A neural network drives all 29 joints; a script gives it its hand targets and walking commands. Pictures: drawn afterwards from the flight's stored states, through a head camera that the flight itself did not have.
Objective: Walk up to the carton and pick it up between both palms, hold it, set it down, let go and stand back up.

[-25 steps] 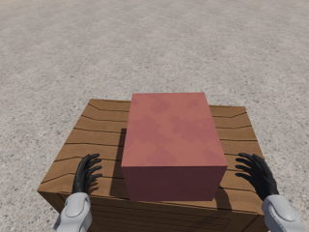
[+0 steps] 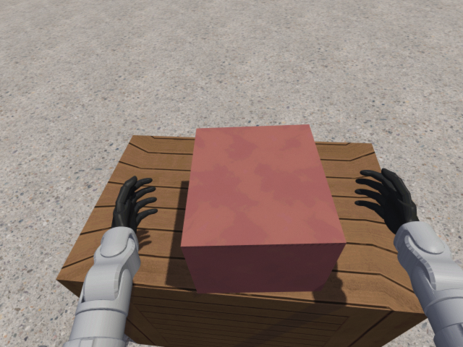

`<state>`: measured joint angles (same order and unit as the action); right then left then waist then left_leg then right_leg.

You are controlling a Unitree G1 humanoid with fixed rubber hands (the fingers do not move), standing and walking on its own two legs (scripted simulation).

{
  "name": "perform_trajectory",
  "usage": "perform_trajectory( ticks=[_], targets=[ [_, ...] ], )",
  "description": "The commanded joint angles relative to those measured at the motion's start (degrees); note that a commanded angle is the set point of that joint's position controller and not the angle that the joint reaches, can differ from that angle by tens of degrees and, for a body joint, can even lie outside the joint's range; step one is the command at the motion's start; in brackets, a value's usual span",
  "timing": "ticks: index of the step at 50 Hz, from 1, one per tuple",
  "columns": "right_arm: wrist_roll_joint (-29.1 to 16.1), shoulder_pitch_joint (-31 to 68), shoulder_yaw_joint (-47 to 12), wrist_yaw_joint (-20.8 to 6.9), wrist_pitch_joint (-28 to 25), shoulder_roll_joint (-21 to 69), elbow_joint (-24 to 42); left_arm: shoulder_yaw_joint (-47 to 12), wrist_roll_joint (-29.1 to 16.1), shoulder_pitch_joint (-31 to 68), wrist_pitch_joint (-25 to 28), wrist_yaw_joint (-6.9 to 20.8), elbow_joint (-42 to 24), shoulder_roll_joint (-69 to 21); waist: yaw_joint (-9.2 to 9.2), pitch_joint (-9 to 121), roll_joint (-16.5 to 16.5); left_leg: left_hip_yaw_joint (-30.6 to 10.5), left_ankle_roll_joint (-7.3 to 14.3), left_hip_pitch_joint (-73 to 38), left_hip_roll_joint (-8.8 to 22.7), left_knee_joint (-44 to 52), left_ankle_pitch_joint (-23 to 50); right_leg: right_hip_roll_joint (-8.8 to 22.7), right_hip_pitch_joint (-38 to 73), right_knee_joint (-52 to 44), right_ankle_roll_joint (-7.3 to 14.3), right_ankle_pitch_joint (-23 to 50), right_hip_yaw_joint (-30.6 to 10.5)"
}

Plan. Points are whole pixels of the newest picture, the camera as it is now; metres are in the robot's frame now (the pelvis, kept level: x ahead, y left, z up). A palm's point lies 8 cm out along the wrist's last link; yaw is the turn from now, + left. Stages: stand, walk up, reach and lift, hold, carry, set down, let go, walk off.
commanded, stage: reach and lift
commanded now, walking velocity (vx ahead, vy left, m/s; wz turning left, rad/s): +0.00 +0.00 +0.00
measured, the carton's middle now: (255, 205) +0.43 +0.02 -0.04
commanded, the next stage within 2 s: none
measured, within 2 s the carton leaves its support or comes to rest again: neither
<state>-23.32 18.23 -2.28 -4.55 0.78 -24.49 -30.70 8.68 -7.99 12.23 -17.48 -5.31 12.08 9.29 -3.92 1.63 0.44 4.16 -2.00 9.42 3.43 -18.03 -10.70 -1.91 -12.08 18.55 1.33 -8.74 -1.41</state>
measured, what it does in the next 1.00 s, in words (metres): stands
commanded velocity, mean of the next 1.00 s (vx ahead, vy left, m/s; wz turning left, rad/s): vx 0.00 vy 0.00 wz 0.00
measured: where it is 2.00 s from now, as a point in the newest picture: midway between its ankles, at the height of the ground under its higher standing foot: outside the picture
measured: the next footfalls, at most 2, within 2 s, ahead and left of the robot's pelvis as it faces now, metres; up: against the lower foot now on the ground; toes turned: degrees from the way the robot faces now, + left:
none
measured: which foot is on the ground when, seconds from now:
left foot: down 0.00-1.00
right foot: down 0.00-1.00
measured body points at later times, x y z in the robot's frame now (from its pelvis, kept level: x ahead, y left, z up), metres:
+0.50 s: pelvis -0.01 +0.00 +0.00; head +0.02 -0.01 +0.44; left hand +0.37 +0.25 +0.11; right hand +0.44 -0.20 +0.11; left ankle -0.02 +0.14 -0.75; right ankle +0.01 -0.10 -0.75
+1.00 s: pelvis -0.01 +0.00 -0.01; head +0.06 -0.01 +0.43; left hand +0.41 +0.25 +0.07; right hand +0.48 -0.18 +0.09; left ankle -0.02 +0.14 -0.75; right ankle +0.01 -0.10 -0.75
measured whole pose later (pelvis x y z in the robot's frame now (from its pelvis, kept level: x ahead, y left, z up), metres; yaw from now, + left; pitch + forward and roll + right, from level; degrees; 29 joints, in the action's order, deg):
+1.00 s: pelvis -0.01 +0.00 -0.01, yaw +2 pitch +18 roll -1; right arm -25.5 53.4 -10.2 -2.9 -5.0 -25.4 -68.2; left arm 3.6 -12.2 45.6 -1.8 -4.4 55.5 13.9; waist -6.4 12.1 1.3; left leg 1.0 -2.3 32.5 3.7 -26.0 -11.3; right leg -2.0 -32.7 23.4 1.4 -8.6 1.4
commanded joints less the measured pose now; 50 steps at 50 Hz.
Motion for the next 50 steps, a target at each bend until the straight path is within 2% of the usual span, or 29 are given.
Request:
perform_trajectory(
  ticks=[1, 7, 12, 23, 36, 37, 43, 46, 50],
  targets=[
    [-0.38, 23.36, 4.60, 0.01, -1.66, -12.01, 8.85, 2.18, -0.13, 19.89, 1.52, 0.03, -10.60, 9.41, -0.66, 21.65, -2.83, -0.46, 0.61, -6.52, -4.52, -0.88, 18.03, -1.72, 8.92, -0.49, -1.00, 19.73, -0.53],
    [-0.93, 31.35, 4.31, 0.03, 0.32, -13.26, 4.34, 1.90, -1.58, 28.12, -0.01, -0.03, -7.21, 12.08, -0.62, 25.28, -2.34, -0.60, 0.54, -5.07, -4.34, -1.68, 18.12, -1.79, 8.02, 0.18, -1.22, 19.21, -0.18],
    [-1.04, 38.57, 4.09, 0.18, 1.83, -13.39, 1.07, 0.68, -3.26, 35.25, -0.68, -0.15, -2.20, 13.54, -0.65, 28.16, -2.83, -0.86, 0.84, -2.84, -4.17, -1.79, 15.75, -1.48, 7.02, 0.71, -1.77, 17.18, 0.14],
    [-0.62, 51.47, 2.74, 0.58, 3.43, -13.89, -8.47, -0.33, -4.64, 47.38, -0.09, -0.36, 9.16, 16.64, -0.63, 33.10, -3.58, -1.16, 0.76, 0.55, -4.28, -3.14, 15.24, -1.17, 6.56, 2.32, -2.61, 18.63, 0.98],
    [-2.13, 63.65, -2.02, 1.27, -0.15, -13.76, -19.00, -2.13, -5.63, 59.56, 7.19, -0.81, 21.78, 18.02, -1.88, 44.14, -4.10, -1.14, 0.04, 6.11, -4.56, -6.69, 19.61, -1.41, 6.86, 5.68, -2.93, 26.83, 1.59],
    [-2.24, 64.54, -2.04, 1.29, -0.48, -14.12, -20.09, -2.28, -5.77, 60.66, 7.70, -0.86, 23.16, 18.16, -1.94, 44.62, -4.04, -1.28, -0.10, 6.24, -4.42, -6.88, 19.35, -1.59, 5.93, 5.59, -2.90, 25.57, 1.82],
    [-2.38, 62.72, -4.68, 1.45, -3.57, -12.67, -27.17, -2.75, -4.70, 58.34, 12.24, 0.21, 30.66, 16.87, -2.30, 44.14, -4.78, -1.17, -0.43, 8.13, -4.44, -8.38, 21.31, -1.77, 5.86, 6.72, -3.31, 28.76, 2.22],
    [-2.49, 61.31, -5.37, 1.54, -6.69, -11.78, -27.96, -3.13, -4.01, 56.83, 15.97, 0.63, 32.57, 15.94, -2.35, 45.14, -4.57, -1.02, -0.61, 9.12, -4.45, -9.07, 22.35, -1.81, 5.52, 7.15, -3.43, 30.10, 2.41],
    [-2.09, 59.75, -5.49, 1.88, -10.50, -10.82, -30.07, -3.81, -3.71, 55.78, 21.30, 1.09, 35.43, 14.36, -1.38, 44.68, -3.70, -1.02, -1.08, 10.34, -4.13, -9.82, 22.47, -1.67, 3.70, 7.76, -3.63, 29.23, 2.92]
  ],
)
